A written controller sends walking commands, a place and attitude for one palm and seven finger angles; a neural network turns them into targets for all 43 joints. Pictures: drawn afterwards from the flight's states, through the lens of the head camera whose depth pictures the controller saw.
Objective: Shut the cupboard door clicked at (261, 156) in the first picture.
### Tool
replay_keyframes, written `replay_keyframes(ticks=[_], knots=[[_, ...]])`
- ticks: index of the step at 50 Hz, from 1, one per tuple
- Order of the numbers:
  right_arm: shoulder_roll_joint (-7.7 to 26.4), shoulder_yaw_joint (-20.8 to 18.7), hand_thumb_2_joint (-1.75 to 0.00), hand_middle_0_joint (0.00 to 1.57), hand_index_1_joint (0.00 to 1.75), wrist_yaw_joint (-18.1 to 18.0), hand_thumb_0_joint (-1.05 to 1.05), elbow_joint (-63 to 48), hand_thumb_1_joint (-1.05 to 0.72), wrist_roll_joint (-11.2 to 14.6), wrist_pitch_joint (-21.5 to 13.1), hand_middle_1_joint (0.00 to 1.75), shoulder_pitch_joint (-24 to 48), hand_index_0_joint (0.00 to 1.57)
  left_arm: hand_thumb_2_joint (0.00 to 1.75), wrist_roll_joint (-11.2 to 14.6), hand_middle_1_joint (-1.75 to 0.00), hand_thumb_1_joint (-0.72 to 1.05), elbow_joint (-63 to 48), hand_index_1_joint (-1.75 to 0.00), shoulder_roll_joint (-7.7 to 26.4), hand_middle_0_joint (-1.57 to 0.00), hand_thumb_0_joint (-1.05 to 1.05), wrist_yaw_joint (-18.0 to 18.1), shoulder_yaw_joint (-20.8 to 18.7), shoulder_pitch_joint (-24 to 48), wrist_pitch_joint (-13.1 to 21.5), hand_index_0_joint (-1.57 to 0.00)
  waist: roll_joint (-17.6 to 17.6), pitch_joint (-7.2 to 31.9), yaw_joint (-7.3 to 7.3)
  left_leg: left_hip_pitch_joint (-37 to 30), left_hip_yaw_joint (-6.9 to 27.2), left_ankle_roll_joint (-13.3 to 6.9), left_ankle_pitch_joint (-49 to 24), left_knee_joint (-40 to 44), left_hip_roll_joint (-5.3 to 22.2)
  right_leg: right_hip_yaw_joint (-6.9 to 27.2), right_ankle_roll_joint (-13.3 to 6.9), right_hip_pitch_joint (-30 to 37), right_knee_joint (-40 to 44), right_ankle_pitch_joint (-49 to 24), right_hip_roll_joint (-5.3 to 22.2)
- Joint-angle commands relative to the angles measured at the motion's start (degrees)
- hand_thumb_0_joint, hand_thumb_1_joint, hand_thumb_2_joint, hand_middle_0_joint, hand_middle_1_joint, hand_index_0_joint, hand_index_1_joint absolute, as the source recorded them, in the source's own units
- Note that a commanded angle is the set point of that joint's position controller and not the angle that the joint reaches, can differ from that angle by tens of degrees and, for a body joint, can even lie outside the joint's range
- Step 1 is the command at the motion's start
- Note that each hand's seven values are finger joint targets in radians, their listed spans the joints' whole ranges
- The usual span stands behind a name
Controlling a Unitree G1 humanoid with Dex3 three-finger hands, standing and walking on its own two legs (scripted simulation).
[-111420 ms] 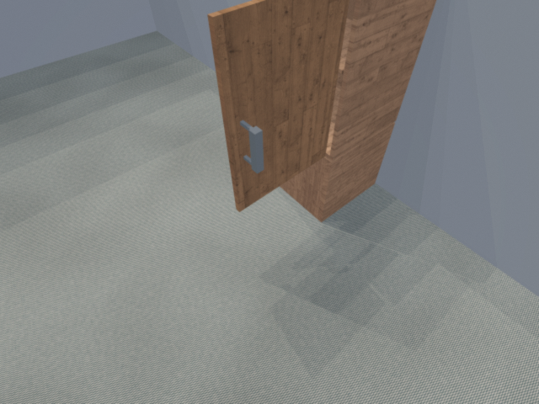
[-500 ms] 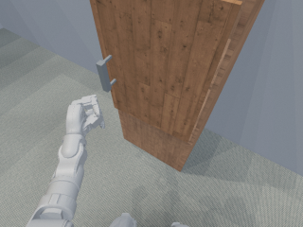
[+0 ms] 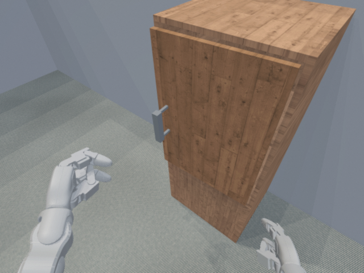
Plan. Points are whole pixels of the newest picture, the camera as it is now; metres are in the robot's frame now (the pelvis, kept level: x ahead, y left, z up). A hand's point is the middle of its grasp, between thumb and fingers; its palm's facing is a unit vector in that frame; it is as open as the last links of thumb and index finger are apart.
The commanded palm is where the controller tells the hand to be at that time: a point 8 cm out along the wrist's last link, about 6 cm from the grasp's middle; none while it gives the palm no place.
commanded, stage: draw the hand back to the body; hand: left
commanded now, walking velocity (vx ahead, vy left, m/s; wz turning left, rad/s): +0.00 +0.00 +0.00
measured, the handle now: (162, 123) +0.63 +0.14 -0.07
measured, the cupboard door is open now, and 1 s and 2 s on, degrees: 3 3 3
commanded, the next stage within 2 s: step back with the hand held close in 0.70 s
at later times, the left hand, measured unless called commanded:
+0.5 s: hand (28, 200) +0.18 +0.27 +0.16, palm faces +0.47 -0.78 -0.41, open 7.1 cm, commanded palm +0.14 +0.30 +0.18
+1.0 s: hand (43, 196) +0.20 +0.25 +0.16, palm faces +0.41 -0.79 -0.46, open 7.4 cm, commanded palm +0.14 +0.28 +0.18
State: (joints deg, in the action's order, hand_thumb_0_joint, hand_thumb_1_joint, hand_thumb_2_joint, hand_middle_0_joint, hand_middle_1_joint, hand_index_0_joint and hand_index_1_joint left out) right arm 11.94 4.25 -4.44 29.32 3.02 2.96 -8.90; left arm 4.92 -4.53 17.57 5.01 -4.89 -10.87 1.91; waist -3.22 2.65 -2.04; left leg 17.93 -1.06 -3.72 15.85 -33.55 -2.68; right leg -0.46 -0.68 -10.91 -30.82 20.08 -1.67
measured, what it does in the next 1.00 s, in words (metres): stands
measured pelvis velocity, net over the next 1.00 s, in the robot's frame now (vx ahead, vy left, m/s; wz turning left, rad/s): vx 0.00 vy -0.02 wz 0.00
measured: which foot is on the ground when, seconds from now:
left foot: down 0.00-1.00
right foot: down 0.00-1.00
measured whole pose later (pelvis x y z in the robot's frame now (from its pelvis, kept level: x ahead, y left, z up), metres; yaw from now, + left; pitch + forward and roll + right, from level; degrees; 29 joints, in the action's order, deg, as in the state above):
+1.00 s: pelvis +0.00 -0.02 +0.01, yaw +0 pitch +0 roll -1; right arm 14.5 0.4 -4.4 35.1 1.3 -1.0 -10.6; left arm 4.2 -19.9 21.1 5.8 -20.8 -28.7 7.7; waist -5.1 1.7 -1.7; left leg 15.6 -0.3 -2.5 13.6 -29.3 -1.4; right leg -0.9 -1.7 -7.9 -25.0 17.0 -3.0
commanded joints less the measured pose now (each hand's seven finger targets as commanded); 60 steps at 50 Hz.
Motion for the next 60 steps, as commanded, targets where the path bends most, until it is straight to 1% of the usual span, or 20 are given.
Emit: replay_keyframes(ticks=[1,4,10,14,16,17,20,22,27,29,32,39,41,42,43,46,49,52,54,60], knots=[[6.8,-2.99,-0.9,0.2,0.3,-0.11,0.0,-7.77,-0.9,-0.35,-3.74,0.3,5.26,0.2,0.9,0.44,-0.75,0.9,-19.45,-0.75,9.94,-0.61,0.0,1.05,-8.48,5.07,2.6,-0.61,0.02,6.88,0.65,-13.07,4.84,2.48,-14.01,8.3,4.7,-0.4,-0.83,-0.87,6.94,-16.06,1.17],[6.93,-3.1,-0.9,0.2,0.3,0.11,0.0,-6.89,-0.9,-0.84,-4.77,0.3,5.67,0.2,0.9,0.51,-0.66,0.9,-22.28,-0.66,12.88,-0.53,0.0,1.36,-13.02,0.57,2.41,-0.53,0.23,5.26,-0.19,-12.51,4.72,2.57,-15.09,9.43,4.81,-0.46,-0.78,0.66,8.63,-16.49,1.05],[6.58,-3.52,-0.9,0.2,0.3,0.85,0.0,-6.02,-0.9,-0.95,-6.97,0.3,5.57,0.2,0.9,0.42,-0.48,0.9,-30.43,-0.48,13.85,-0.36,0.0,1.73,-17.14,-5.9,3.34,-0.36,-4.65,5.71,-0.59,-14.15,4.58,3.19,-17.6,10.35,4.91,-0.77,-0.76,2.57,9.28,-16.56,1.4],[7.02,-4.32,-0.9,0.2,0.3,1.09,0.0,-5.13,-0.9,-1.01,-8.34,0.3,5.51,0.2,0.9,0.64,-0.36,0.9,-30.77,-0.36,15.92,-0.25,0.0,2.09,-21.86,-12.67,3.83,-0.25,0.14,4.27,-1.32,-12.79,4.31,3.09,-17.25,10.52,5.02,-0.96,-0.54,2.6,10.05,-16.68,0.9],[6.88,-4.61,-0.9,0.2,0.3,1.09,0.0,-5.17,-0.9,-0.78,-8.63,0.3,5.43,0.2,0.9,0.75,-0.3,0.9,-32.74,-0.3,16.88,-0.2,0.0,2.17,-23.89,-13.55,4.53,-0.2,-0.54,4.79,-1.39,-13.08,3.96,3.2,-17.09,10.49,4.97,-1.03,-0.52,2.74,9.65,-16.5,1.17],[6.9,-4.54,-0.9,0.2,0.3,1.0,0.0,-4.66,-0.9,-0.91,-8.62,0.3,5.3,0.2,0.9,0.6,-0.3,0.9,-29.62,-0.3,13.98,-0.2,0.0,1.92,-21.58,-14.28,4.29,-0.2,-0.24,1.94,-0.86,-12.21,3.7,3.1,-15.48,10.81,4.82,-1.1,-0.38,1.24,9.92,-15.53,1.17],[7.84,-5.19,-0.9,0.2,0.3,0.93,0.0,-4.29,-0.9,-0.75,-8.47,0.3,4.9,0.2,0.9,0.55,-0.3,0.9,-25.82,-0.3,10.98,-0.2,0.0,1.63,-18.79,-12.61,3.61,-0.2,3.03,-2.13,0.2,-11.08,3.67,2.61,-10.23,11.67,4.93,-0.77,-0.01,-1.28,11.18,-11.7,1.4],[8.03,-5.32,-0.9,0.2,0.3,0.62,0.0,-4.25,-0.9,-0.8,-8.46,0.3,4.92,0.2,0.9,0.24,-0.3,0.9,-25.37,-0.3,11.65,-0.2,0.0,1.9,-18.97,-9.7,3.9,-0.2,3.23,-2.82,0.3,-10.76,4.12,2.31,-6.13,12.26,4.66,-0.6,0.11,-2.24,11.44,-8.62,1.43],[7.39,-5.1,-0.9,0.2,0.3,0.02,0.0,-4.27,-0.9,-1.18,-10.14,0.3,5.78,0.2,0.9,-0.25,-0.3,0.9,-31.63,-0.3,15.07,-0.2,0.0,2.62,-20.9,-7.85,5.85,-0.2,-2.15,4.27,-1.13,-12.92,3.48,1.73,-7.37,11.72,3.78,-0.02,-0.3,1.68,10.79,-9.47,1.92],[7.46,-4.85,-0.9,0.2,0.3,-0.07,0.0,-3.86,-0.9,-1.37,-10.91,0.3,5.94,0.2,0.9,-0.22,-0.3,0.9,-32.53,-0.3,17.28,-0.2,0.0,2.94,-22.87,-9.04,5.98,-0.2,-2.13,4.39,-1.65,-12.33,3.25,1.77,-8.76,11.25,3.61,0.12,-0.37,2.44,11.2,-10.9,1.88],[6.59,-4.5,-0.9,0.2,0.3,-0.03,0.0,-3.5,-0.9,-1.23,-11.38,0.3,6.35,0.2,0.9,-0.16,-0.3,0.9,-31.89,-0.3,15.76,-0.2,0.0,2.91,-22.09,-10.16,6.2,-0.2,-3.86,0.82,-1.39,-11.47,2.68,2.04,-8.66,11.23,3.43,0.18,-0.51,1.05,11.74,-10.67,1.94],[6.99,-5.15,-0.9,0.2,0.3,0.28,0.0,-3.02,-0.9,-1.2,-10.42,0.3,5.76,0.2,0.9,0.84,-0.3,0.9,-24.31,-0.3,12.88,-0.2,0.0,1.63,-21.6,-14.26,5.49,-0.2,2.69,-2.47,-1.25,-10.67,1.74,1.72,-10.15,10.96,3.75,0.45,0.07,-0.06,12.81,-12.48,1.8],[7.02,-5.26,-0.9,0.2,0.3,0.3,0.0,-3.43,-0.9,-1.07,-10.04,0.3,5.72,0.2,0.9,0.83,-0.3,0.9,-26.18,-0.3,12.83,-0.2,0.0,1.39,-20.85,-12.39,5.61,-0.2,0.88,-1.09,-0.93,-11.57,1.58,1.62,-9.53,10.94,3.71,0.68,0.23,-0.03,12.37,-11.64,2.12],[8.64,-5.9,-0.9,0.2,0.3,0.2,0.0,-4.37,-0.9,-1.03,-9.04,0.3,4.44,0.2,0.9,-0.05,-0.3,0.9,-29.52,-0.3,19.5,-0.2,0.0,2.0,-27.19,-6.78,8.25,-0.2,0.69,-1.54,0.73,-8.65,3.38,0.18,-6.8,7.18,4.66,5.95,0.57,-3.45,15.04,-12.17,5.56],[7.88,-5.72,-0.9,0.2,0.3,-0.04,0.0,-3.12,-0.9,-1.51,-8.48,0.3,4.72,0.2,0.9,-0.1,-0.3,0.9,-25.72,-0.3,16.19,-0.2,0.0,1.77,-24.55,-10.86,8.88,-0.2,3.01,-0.67,1.13,-9.15,3.66,0.17,-7.45,5.34,4.33,6.95,0.17,-4.33,15.38,-13.7,7.12],[7.65,-5.96,-0.9,0.2,0.3,-0.1,0.0,-3.41,-0.9,-1.62,-7.2,0.3,4.84,0.2,0.9,-0.52,-0.3,0.9,-26.95,-0.3,15.64,-0.2,0.0,1.86,-23.16,-12.08,9.66,-0.2,3.52,1.66,1.32,-8.69,3.22,0.67,-10.67,3.77,4.44,6.83,0.2,-3.63,12.95,-20.9,8.9],[8.09,-6.32,-0.9,0.2,0.3,-0.64,0.0,-4.03,-0.9,-1.62,-6.29,0.3,5.0,0.2,0.9,-0.54,-0.3,0.9,-29.67,-0.3,16.88,-0.2,0.0,2.38,-24.23,-13.56,9.94,-0.2,0.56,5.62,1.27,-9.93,3.44,0.74,-18.91,4.79,5.48,4.67,0.82,-1.1,8.98,-27.45,7.83],[8.28,-6.46,-0.9,0.2,0.3,-1.12,0.0,-5.06,-0.9,-1.57,-5.04,0.3,4.61,0.2,0.9,-0.39,-0.3,0.9,-30.94,-0.3,17.99,-0.2,0.0,2.9,-25.63,-15.6,9.63,-0.2,0.28,8.17,1.31,-10.05,4.27,0.7,-26.89,5.45,6.68,3.59,1.11,0.78,5.78,-30.22,5.98],[8.48,-6.73,-0.9,0.2,0.3,-1.27,0.0,-5.46,-0.9,-1.53,-4.22,0.3,4.84,0.2,0.9,-0.29,-0.3,0.9,-31.32,-0.3,19.3,-0.2,0.0,3.2,-27.1,-16.72,9.38,-0.2,0.07,8.68,1.24,-9.21,4.21,0.74,-27.71,5.37,6.91,3.8,1.15,1.25,5.11,-31.45,5.84],[8.53,-6.91,-0.9,0.2,0.3,-1.18,0.0,-6.72,-0.9,-1.32,-2.85,0.3,4.14,0.2,0.9,0.08,-0.3,0.9,-30.75,-0.3,18.55,-0.2,0.0,3.6,-27.62,-21.61,9.3,-0.2,0.87,8.9,1.49,-3.74,5.67,0.99,-25.77,7.26,8.35,3.39,0.67,3.1,2.63,-27.1,4.88]])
